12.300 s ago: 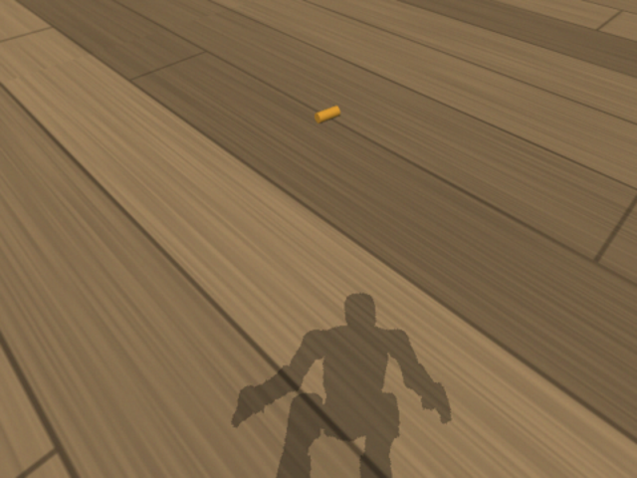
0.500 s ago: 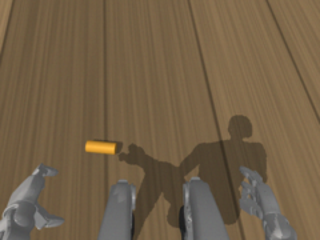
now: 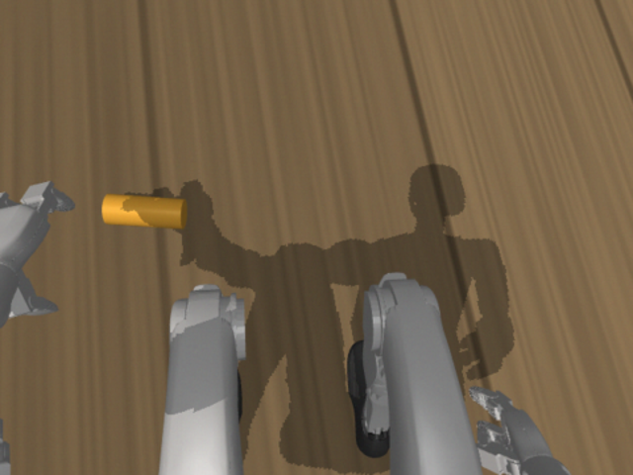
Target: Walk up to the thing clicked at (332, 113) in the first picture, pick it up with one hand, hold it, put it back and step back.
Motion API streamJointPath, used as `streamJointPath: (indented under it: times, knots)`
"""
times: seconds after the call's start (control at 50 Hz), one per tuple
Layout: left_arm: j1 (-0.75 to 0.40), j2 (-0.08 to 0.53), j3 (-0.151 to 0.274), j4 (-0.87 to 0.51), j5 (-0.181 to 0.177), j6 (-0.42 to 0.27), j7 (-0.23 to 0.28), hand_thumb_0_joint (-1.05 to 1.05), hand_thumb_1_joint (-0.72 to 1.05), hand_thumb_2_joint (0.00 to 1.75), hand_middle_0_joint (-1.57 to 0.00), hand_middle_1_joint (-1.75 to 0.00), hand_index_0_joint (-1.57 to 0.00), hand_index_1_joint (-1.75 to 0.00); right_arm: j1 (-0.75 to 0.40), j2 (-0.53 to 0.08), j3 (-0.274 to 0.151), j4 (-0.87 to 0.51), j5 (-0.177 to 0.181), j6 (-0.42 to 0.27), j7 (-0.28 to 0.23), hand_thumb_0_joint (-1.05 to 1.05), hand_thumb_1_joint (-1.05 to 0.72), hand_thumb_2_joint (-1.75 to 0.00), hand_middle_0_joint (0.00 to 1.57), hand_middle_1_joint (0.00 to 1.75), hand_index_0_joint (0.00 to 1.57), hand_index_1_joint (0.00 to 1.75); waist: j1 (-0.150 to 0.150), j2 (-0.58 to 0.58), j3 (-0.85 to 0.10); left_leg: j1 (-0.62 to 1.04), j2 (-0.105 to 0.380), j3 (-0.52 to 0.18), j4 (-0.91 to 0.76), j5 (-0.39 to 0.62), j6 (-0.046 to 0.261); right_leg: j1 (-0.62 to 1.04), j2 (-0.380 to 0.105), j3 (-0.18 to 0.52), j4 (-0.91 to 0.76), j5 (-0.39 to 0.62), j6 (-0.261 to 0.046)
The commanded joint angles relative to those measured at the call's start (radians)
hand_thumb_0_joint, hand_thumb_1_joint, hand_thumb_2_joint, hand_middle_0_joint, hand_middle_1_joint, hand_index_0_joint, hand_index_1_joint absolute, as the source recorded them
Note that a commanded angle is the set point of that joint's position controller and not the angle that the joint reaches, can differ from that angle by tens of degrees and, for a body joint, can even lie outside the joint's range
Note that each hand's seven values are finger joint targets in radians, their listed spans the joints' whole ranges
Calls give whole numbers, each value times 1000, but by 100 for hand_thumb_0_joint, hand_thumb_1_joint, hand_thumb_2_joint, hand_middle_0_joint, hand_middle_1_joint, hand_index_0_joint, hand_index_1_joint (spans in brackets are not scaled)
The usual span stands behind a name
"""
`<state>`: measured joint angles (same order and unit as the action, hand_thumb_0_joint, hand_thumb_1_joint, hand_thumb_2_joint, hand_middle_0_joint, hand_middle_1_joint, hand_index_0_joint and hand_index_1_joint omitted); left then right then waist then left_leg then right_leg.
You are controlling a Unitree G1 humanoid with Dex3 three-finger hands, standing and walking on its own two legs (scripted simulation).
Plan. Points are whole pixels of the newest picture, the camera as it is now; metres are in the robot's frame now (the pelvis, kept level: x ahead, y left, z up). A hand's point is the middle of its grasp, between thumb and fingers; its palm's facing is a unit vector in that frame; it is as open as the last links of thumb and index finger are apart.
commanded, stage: rise first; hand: left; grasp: from above
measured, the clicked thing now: (146, 211) +0.50 +0.28 -0.36
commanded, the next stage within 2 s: approach in 1.12 s
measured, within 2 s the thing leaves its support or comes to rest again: neither
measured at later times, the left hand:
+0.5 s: hand (58, 236) +0.41 +0.35 -0.20, palm faces -0.48 -0.08 -0.88, open 14.0 cm
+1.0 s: hand (73, 226) +0.43 +0.35 -0.23, palm faces -0.46 -0.04 -0.89, open 14.0 cm
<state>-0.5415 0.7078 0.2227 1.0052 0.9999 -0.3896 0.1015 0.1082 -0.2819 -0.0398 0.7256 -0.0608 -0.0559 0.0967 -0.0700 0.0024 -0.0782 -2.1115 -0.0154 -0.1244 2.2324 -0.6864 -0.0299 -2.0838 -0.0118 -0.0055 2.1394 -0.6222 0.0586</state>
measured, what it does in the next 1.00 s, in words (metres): lowers itself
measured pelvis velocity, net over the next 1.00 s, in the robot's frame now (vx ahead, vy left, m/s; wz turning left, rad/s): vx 0.01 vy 0.01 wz -0.04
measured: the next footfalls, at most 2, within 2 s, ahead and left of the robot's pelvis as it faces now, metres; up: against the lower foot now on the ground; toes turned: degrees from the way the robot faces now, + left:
none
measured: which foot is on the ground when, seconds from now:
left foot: down 0.00-1.00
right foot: down 0.00-1.00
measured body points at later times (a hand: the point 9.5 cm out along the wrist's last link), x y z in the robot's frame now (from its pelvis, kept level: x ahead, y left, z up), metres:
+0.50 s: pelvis +0.00 +0.01 -0.05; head +0.22 +0.09 +0.33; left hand +0.43 +0.35 -0.15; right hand +0.09 -0.27 -0.16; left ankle +0.08 +0.13 -0.35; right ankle +0.11 -0.14 -0.35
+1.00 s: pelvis +0.01 +0.01 -0.07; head +0.25 +0.08 +0.31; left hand +0.45 +0.35 -0.18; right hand +0.09 -0.28 -0.17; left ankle +0.08 +0.13 -0.35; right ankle +0.11 -0.14 -0.35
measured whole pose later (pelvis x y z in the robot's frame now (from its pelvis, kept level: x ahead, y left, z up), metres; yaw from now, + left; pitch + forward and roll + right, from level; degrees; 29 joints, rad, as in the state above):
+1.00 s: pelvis +0.01 +0.01 -0.07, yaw -2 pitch +33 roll -9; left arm -0.83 0.89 0.22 1.41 1.41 -0.50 0.41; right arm 0.08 -0.27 0.01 0.78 -0.19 0.04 0.15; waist -0.19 -0.03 -0.04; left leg -2.31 -0.04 -0.15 2.47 -0.73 -0.02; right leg -2.26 0.00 -0.01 2.34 -0.66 0.07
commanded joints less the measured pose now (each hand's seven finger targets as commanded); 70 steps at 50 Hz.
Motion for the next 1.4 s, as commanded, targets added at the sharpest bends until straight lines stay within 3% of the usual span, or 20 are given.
streamJointPath:
  times: [0.0, 0.04, 0.08, 0.14, 0.24, 0.36, 0.46, 0.54, 0.6, 0.64, 0.78, 0.96, 1.12, 1.16, 1.2, 1.24, 1.38]
  knots:
    - [-283, 361, 72, -69, 41, -46, 77, 0, -52, 101, -6, -103, -7, -101, 139, -231, -62, -57, -13, 0, -2, 0, -90, -90, 20, 30, 20, 30, -3, 191, -625, 439, -7, 69, -279, 63, 52, 257, 15, -110, -173, 28, -82]
    - [-285, 384, 80, -7, 76, -55, 101, 0, -52, 101, -6, -101, -7, -101, 135, -238, -58, -54, -20, 11, 4, 0, -90, -90, 20, 30, 20, 30, -3, 188, -601, 415, -9, 62, -268, 46, 53, 215, 16, -119, -153, 15, -83]
    - [-338, 370, 52, 13, 101, -65, 122, 0, -51, 100, -5, -102, -7, -100, 130, -243, -54, -45, -29, 20, 8, 0, -90, -90, 20, 30, 20, 30, -21, 191, -577, 405, -8, 51, -261, 12, 52, 172, 13, -124, -139, -1, -83]
    - [-387, 398, 48, 56, 149, -72, 155, 0, -50, 98, -5, -102, -8, -100, 120, -248, -48, -33, -39, 32, 11, 0, -90, -90, 20, 30, 20, 30, -24, 226, -563, 397, -13, 53, -244, -19, 51, 130, 12, -123, -122, -20, -84]
    - [-446, 415, 37, 100, 216, -76, 199, 0, -50, 97, -6, -102, -8, -100, 141, -253, -45, -14, -58, 51, 19, 0, -90, -90, 20, 30, 20, 30, -44, 275, -615, 427, -21, 57, -197, 70, 45, 108, 9, -123, -83, 40, -86]
    - [-482, 429, 32, 163, 277, -78, 236, 0, -50, 97, -6, -102, -8, -100, 145, -253, -45, 3, -81, 70, 26, 0, -90, -90, 20, 30, 20, 30, -62, 275, -625, 422, -24, 55, -153, 141, 45, 93, 9, -127, -45, 93, -85]
    - [-528, 444, 30, 192, 307, -88, 260, 0, -51, 97, -6, -100, -8, -99, 138, -254, -45, 5, -89, 79, 28, 0, -90, -90, 20, 30, 20, 30, -79, 269, -613, 389, -27, 57, -129, 108, 49, 70, 11, -125, -37, 69, -84]
    - [-511, 447, 28, 228, 333, -95, 276, 0, -50, 96, -7, -101, -9, -99, 141, -244, -38, 14, -99, 83, 30, 0, -91, -90, 20, 30, 20, 30, -80, 245, -615, 374, -29, 66, -102, 139, 57, 86, 19, -121, -31, 92, -84]
    - [-554, 468, 32, 210, 340, -105, 291, 0, -51, 97, -6, -101, -8, -100, 129, -247, -38, 18, -103, 85, 30, 0, -91, -90, 20, 30, 20, 30, -82, 284, -610, 369, -28, 62, -100, 131, 53, 64, 15, -121, -13, 85, -82]
    - [-520, 441, 19, 245, 353, -106, 295, 0, -51, 97, -7, -102, -8, -100, 142, -243, -33, 18, -108, 87, 33, 0, -91, -90, 20, 30, 20, 30, -90, 277, -600, 382, -24, 51, -102, 150, 52, 61, 13, -123, -8, 92, -82]
    - [-518, 484, 50, 242, 374, -117, 323, 0, -50, 97, -7, -102, -9, -101, 155, -248, -32, 26, -119, 96, 37, 0, -91, -90, 20, 30, 20, 30, -93, 271, -650, 410, -24, 59, -62, 234, 56, 90, 20, -120, 7, 155, -80]
    - [-543, 485, 46, 290, 377, -106, 360, 0, -51, 99, -8, -101, -9, -100, 150, -245, -17, 33, -129, 91, 35, 0, -91, -90, 20, 30, 20, 30, -107, 293, -601, 348, -28, 67, -61, 179, 60, 76, 20, -124, 12, 125, -78]
    - [-574, 495, 34, 296, 376, -87, 363, 0, -51, 99, -9, -98, -9, -98, 147, -249, -16, 37, -131, 84, 34, 0, -90, -90, 20, 30, 20, 30, -120, 267, -608, 324, -30, 75, -35, 162, 66, 87, 25, -125, 6, 125, -78]
    - [-559, 492, 31, 298, 372, -83, 362, 0, -51, 99, -9, -99, -9, -98, 146, -248, -12, 35, -129, 80, 33, 0, -90, -90, 20, 30, 20, 30, -112, 288, -600, 328, -31, 74, -47, 162, 63, 79, 24, -128, 10, 121, -79]
    - [-565, 498, 37, 288, 369, -80, 363, 0, -59, 108, -10, -94, -6, -99, 141, -254, -17, 29, -126, 82, 34, 0, -90, -90, 20, 30, 20, 30, -113, 291, -619, 349, -30, 70, -52, 169, 60, 71, 25, -135, 14, 124, -78]
    - [-584, 463, 9, 286, 372, -79, 362, 0, -48, 95, -5, -104, -8, -100, 152, -248, -13, 33, -130, 80, 37, 0, -90, -89, 20, 30, 20, 30, -130, 299, -611, 347, -30, 66, -48, 178, 60, 70, 25, -138, 16, 134, -78]
    - [-765, 344, -104, 314, 382, -65, 387, 0, -48, 96, -5, -106, -9, -102, 189, -257, -4, 53, -128, 60, 36, 0, -90, -89, 20, 30, 20, 30, -218, 301, -584, 348, -21, 54, -35, 147, 61, 25, 28, -153, 6, 128, -76]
